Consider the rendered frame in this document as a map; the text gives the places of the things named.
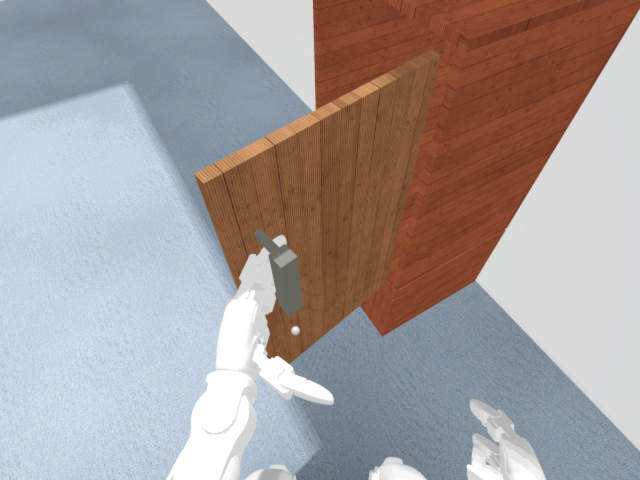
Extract cupboard door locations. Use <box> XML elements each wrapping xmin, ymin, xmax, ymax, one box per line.
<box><xmin>194</xmin><ymin>49</ymin><xmax>442</xmax><ymax>364</ymax></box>

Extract robot left hand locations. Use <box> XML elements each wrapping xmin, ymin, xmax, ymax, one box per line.
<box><xmin>215</xmin><ymin>235</ymin><xmax>334</xmax><ymax>405</ymax></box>

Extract robot right shin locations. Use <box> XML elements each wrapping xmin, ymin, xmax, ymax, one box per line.
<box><xmin>382</xmin><ymin>457</ymin><xmax>403</xmax><ymax>465</ymax></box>

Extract robot right hand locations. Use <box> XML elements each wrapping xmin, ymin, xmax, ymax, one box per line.
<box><xmin>467</xmin><ymin>399</ymin><xmax>546</xmax><ymax>480</ymax></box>

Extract left robot forearm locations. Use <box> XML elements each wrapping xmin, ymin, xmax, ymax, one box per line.
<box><xmin>166</xmin><ymin>370</ymin><xmax>258</xmax><ymax>480</ymax></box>

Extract handle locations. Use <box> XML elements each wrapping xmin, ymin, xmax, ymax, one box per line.
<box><xmin>254</xmin><ymin>228</ymin><xmax>303</xmax><ymax>317</ymax></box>

